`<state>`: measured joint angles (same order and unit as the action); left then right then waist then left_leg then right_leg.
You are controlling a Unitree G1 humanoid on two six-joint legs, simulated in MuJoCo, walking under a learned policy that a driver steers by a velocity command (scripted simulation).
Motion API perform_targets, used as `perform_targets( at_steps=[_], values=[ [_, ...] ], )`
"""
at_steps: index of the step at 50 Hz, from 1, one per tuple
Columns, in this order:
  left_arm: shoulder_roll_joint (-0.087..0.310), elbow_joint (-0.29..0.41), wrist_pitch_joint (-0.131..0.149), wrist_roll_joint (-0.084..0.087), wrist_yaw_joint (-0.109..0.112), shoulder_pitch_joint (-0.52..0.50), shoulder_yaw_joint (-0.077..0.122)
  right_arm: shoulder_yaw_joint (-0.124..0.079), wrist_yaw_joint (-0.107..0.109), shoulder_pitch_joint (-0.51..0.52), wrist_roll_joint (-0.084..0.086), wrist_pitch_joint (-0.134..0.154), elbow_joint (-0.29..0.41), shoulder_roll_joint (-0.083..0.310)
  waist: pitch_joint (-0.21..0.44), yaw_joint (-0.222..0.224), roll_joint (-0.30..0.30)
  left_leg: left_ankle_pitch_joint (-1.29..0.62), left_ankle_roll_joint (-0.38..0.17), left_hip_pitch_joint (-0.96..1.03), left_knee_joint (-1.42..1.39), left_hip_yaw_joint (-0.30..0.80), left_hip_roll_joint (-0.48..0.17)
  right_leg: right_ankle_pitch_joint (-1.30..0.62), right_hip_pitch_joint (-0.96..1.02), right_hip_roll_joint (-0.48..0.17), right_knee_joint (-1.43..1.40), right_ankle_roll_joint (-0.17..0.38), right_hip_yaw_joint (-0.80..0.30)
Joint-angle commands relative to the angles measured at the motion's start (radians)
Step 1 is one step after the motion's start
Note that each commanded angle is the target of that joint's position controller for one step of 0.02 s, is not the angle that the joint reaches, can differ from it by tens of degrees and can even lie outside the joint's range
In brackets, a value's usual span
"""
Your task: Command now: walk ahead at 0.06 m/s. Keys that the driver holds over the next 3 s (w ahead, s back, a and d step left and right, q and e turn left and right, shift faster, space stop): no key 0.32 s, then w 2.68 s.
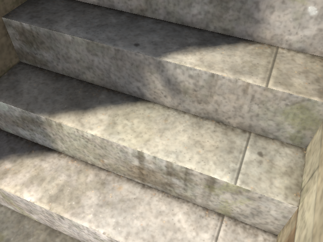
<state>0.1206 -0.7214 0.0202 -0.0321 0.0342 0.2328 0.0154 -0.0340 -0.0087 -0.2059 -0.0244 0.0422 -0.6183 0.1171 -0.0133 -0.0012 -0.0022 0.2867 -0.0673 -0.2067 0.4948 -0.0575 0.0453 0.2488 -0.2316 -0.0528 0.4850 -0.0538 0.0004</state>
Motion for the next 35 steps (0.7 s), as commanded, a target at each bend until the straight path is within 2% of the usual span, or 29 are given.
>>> perform_targets(
  at_steps=[1, 2, 3, 7, 16, 17, 19, 21, 22, 29, 35],
  values=[
    [0.054, 0.064, 0.011, -0.002, 0.003, -0.001, 0.013, -0.014, 0.002, 0.043, -0.005, 0.012, 0.086, 0.058, 0.055, 0.005, 0.012, -0.283, 0.009, 0.001, -0.089, 0.098, -0.112, -0.108, 0.014, -0.029, -0.053, 0.016, -0.023],
    [0.076, 0.054, 0.007, 0.002, 0.003, 0.011, 0.023, -0.02, 0.003, 0.005, 0.002, 0.013, 0.075, 0.071, 0.04, -0.001, 0.001, -0.27, 0.017, 0.016, -0.081, 0.102, -0.107, -0.104, -0.006, -0.026, -0.043, 0.016, -0.022],
    [0.06, 0.068, 0.01, 0.0, -0.004, -0.027, 0.017, -0.01, 0.011, 0.073, -0.01, 0.012, 0.091, 0.051, 0.056, -0.002, 0.019, -0.281, 0.007, 0.011, -0.092, 0.09, -0.112, -0.104, 0.0, -0.034, -0.059, 0.019, -0.029],
    [0.063, 0.059, 0.011, 0.002, -0.005, -0.015, 0.021, -0.012, 0.015, 0.052, -0.008, 0.012, 0.078, 0.064, 0.055, -0.006, -0.004, -0.263, 0.003, 0.009, -0.099, 0.097, -0.114, -0.093, 0.004, -0.032, -0.062, 0.017, -0.031],
    [0.066, 0.052, 0.006, 0.001, -0.009, 0.001, 0.026, -0.009, 0.011, 0.063, -0.01, 0.01, 0.069, 0.062, 0.034, -0.003, 0.005, -0.154, -0.004, -0.032, -0.14, 0.108, -0.117, -0.071, 0.001, -0.032, -0.068, 0.011, -0.03],
    [0.055, 0.051, 0.006, -0.001, -0.01, 0.003, 0.021, -0.003, 0.011, 0.065, -0.011, 0.011, 0.068, 0.05, 0.049, -0.003, 0.007, -0.056, -0.004, -0.039, -0.171, 0.113, -0.118, -0.044, 0.015, -0.03, -0.085, 0.009, -0.028],
    [0.05, 0.056, 0.007, -0.01, -0.014, -0.011, 0.017, 0.002, 0.009, 0.09, -0.015, 0.012, 0.074, 0.053, 0.015, -0.003, 0.011, 0.147, -0.005, -0.088, -0.237, 0.131, -0.114, -0.022, 0.026, -0.02, -0.098, 0.008, -0.017],
    [0.049, 0.061, 0.013, -0.012, -0.015, -0.009, 0.017, 0.002, 0.007, 0.111, -0.015, 0.016, 0.078, 0.064, 0.0, 0.002, 0.022, 0.196, -0.01, -0.107, -0.271, 0.145, -0.116, -0.041, 0.037, -0.013, -0.095, 0.008, -0.007],
    [0.065, 0.055, 0.015, -0.005, -0.017, 0.007, 0.026, -0.007, 0.006, 0.081, -0.004, 0.023, 0.066, 0.088, 0.002, -0.002, 0.021, 0.179, -0.002, -0.073, -0.262, 0.146, -0.109, -0.046, 0.019, -0.004, -0.083, 0.009, -0.003],
    [0.046, 0.077, 0.033, -0.003, -0.014, -0.012, 0.023, -0.006, 0.002, 0.114, -0.001, 0.036, 0.072, 0.085, 0.022, -0.009, 0.025, 0.098, -0.027, -0.022, -0.241, 0.138, -0.106, -0.048, -0.011, 0.008, -0.047, 0.02, 0.015],
    [0.047, 0.102, 0.038, 0.0, -0.01, -0.016, 0.021, -0.007, 0.002, 0.119, 0.002, 0.036, 0.076, 0.09, 0.049, -0.01, 0.012, -0.155, -0.04, 0.044, -0.156, 0.112, -0.098, -0.057, -0.037, 0.011, -0.006, 0.028, 0.015]
  ],
)
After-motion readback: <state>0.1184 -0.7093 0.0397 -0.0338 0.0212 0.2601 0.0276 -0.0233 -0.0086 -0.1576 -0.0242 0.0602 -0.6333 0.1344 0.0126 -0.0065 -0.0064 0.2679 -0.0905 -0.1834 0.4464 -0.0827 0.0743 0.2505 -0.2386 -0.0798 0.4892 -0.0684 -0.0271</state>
